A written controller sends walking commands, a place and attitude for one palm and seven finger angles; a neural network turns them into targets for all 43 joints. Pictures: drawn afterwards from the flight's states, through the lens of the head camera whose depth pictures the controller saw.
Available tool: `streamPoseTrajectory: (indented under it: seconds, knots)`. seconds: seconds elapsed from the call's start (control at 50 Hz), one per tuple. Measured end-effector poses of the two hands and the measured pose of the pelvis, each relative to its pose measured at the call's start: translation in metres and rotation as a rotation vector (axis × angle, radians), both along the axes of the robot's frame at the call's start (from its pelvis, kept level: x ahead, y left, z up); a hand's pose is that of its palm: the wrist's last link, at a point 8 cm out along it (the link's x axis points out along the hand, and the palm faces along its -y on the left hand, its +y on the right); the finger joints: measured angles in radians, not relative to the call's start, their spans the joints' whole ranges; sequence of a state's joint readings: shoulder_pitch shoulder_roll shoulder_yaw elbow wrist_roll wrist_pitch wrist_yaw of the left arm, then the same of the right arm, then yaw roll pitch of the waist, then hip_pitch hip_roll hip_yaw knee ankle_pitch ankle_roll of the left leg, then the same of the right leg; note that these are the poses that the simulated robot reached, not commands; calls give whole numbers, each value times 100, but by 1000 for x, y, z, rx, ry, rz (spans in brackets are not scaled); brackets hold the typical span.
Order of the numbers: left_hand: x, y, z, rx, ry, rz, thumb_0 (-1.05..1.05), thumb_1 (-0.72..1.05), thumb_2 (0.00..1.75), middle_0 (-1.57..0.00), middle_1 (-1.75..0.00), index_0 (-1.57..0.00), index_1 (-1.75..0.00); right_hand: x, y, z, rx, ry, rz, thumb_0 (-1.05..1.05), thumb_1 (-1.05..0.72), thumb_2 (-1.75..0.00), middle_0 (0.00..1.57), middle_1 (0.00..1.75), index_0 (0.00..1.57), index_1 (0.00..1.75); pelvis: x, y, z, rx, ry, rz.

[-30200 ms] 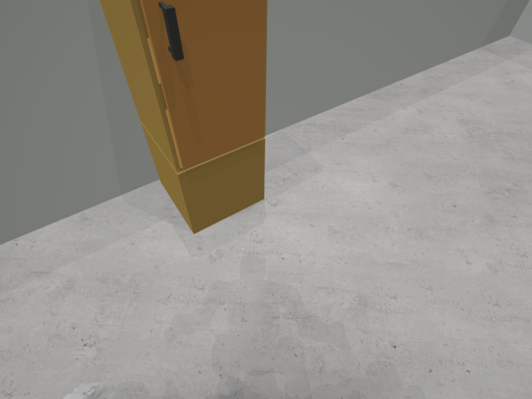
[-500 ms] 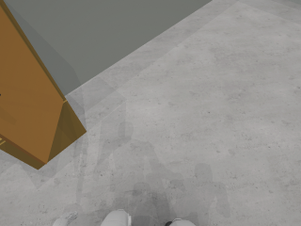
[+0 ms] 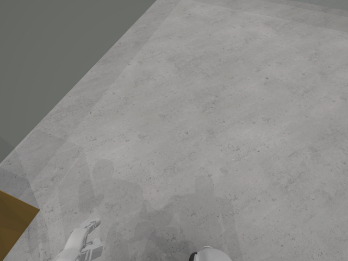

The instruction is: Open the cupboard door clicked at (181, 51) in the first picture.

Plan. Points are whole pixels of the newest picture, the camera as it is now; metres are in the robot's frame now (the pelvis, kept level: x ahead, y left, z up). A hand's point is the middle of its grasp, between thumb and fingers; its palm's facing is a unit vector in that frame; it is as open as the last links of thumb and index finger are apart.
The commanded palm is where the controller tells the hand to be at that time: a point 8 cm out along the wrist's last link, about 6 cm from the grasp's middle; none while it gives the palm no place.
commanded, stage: walk to a spot facing it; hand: left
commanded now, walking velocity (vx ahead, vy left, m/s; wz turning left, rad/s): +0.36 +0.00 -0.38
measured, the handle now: out of the picture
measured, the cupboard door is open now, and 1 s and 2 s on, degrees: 46 46 46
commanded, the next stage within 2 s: turn to face it in 1.16 s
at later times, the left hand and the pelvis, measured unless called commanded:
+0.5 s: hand (108, 199) +0.29 +0.19 -0.15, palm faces -0.14 -0.97 -0.19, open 7.4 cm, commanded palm none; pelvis +0.23 +0.00 +0.02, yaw -11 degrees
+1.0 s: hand (148, 129) +0.54 +0.09 -0.15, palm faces -0.22 -0.96 -0.19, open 7.2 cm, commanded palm none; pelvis +0.48 -0.09 +0.02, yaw -15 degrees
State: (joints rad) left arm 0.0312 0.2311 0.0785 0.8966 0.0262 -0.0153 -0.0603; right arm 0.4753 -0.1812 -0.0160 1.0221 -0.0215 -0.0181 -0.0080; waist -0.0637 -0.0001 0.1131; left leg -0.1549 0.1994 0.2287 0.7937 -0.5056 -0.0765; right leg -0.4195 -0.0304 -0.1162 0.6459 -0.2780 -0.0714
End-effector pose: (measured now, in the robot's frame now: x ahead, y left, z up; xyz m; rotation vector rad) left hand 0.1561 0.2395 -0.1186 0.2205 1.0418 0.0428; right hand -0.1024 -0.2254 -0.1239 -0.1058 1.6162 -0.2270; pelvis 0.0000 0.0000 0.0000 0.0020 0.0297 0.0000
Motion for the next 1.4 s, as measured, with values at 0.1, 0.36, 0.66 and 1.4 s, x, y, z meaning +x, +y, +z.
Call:
streamPoseTrajectory:
  seconds: [0.1,0.36,0.66,1.4]
  knots:
    - [13,-15,5,24,63,-1,0,91,90,-20,-29,-20,-30,78,-19,-2,-20,-96,-18,1,-91,-89,20,30,20,30,32,-7,12,-7,-17,-37]
    - [41,12,-17,11,315,67,0,92,90,-20,-30,-20,-30,341,-17,16,-83,-528,70,0,-91,-89,20,30,20,30,165,10,9,-22,-8,-144]
    - [290,-66,5,7,156,-166,1,91,90,-19,-29,-20,-30,311,-30,4,-35,-158,-180,0,-94,-89,20,30,21,30,307,-33,18,3,-6,-256]
    - [667,-199,2,65,92,-227,1,93,90,-20,-29,-20,-30,640,-128,-20,35,-115,-310,0,-92,-89,20,30,20,30,663,-164,5,22,-31,-322]
